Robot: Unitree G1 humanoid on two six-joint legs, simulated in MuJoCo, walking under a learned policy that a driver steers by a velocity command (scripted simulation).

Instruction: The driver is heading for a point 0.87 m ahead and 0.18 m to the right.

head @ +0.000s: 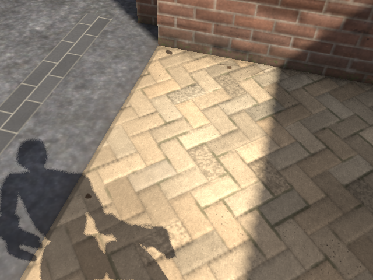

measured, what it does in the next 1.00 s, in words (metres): walks ahead, turning right: right foot, then left foot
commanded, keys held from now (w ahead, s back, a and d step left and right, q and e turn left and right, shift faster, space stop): w+e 0.48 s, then w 0.46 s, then no key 0.06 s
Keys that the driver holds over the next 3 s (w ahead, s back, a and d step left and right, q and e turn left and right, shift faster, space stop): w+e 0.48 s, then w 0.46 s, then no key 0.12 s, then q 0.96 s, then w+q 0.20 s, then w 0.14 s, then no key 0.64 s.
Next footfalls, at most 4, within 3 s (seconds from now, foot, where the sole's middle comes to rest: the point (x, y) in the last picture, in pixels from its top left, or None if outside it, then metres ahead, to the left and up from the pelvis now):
0.20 right None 0.09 -0.14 -0.79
0.66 left None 0.47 -0.07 -0.79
1.14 right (280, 251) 0.64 -0.35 -0.79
1.60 left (222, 251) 0.63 -0.13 -0.79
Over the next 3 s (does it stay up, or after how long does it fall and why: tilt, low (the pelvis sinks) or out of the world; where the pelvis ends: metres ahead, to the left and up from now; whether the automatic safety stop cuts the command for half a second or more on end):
stays up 0.75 -0.13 -0.01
